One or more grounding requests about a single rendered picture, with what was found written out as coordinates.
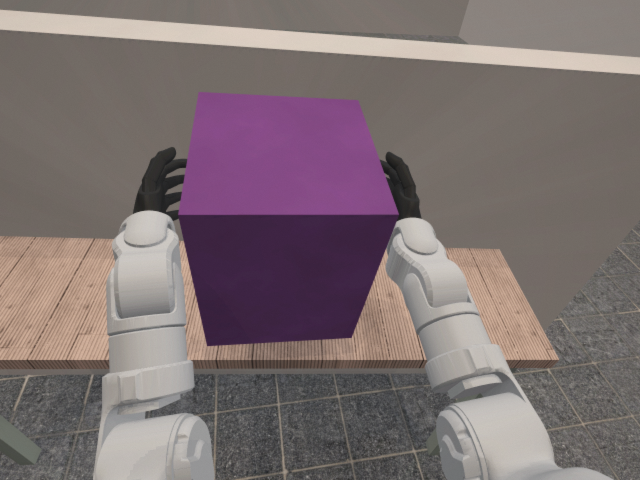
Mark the robot right hand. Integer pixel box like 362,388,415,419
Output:
380,152,422,221

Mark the left robot forearm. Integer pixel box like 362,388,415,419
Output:
93,211,195,480

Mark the right robot forearm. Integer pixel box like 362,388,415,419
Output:
385,218,555,462

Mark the table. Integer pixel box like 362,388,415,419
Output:
0,236,559,465

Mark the carton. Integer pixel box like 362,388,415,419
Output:
178,92,399,346

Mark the robot left upper arm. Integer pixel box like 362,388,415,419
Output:
95,413,215,480

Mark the robot left hand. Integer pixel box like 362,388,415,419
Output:
133,147,187,221

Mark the robot right upper arm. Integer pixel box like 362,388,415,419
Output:
436,392,614,480

